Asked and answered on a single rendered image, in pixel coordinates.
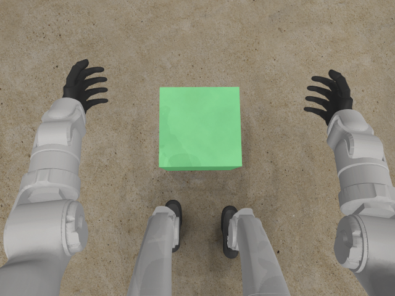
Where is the robot right upper arm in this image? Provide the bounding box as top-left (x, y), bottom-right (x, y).
top-left (334, 214), bottom-right (395, 296)

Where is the right robot forearm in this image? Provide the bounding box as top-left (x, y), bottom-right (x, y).
top-left (326, 109), bottom-right (395, 219)

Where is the left robot hand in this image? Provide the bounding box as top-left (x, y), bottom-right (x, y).
top-left (62, 59), bottom-right (108, 114)

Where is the robot left upper arm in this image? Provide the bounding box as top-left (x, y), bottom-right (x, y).
top-left (0, 199), bottom-right (88, 296)

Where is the robot shin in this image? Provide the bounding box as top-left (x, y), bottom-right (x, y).
top-left (147, 206), bottom-right (175, 225)
top-left (227, 208), bottom-right (262, 251)

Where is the robot left shin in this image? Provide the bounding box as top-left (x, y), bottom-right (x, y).
top-left (147, 206), bottom-right (175, 225)

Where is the robot right shin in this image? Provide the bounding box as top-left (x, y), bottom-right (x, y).
top-left (227, 208), bottom-right (262, 251)

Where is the carton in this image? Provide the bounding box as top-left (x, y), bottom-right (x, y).
top-left (159, 87), bottom-right (242, 171)

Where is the right robot hand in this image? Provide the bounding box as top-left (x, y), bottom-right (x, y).
top-left (304, 70), bottom-right (353, 126)

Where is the left robot forearm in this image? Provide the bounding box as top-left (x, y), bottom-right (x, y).
top-left (3, 97), bottom-right (86, 258)

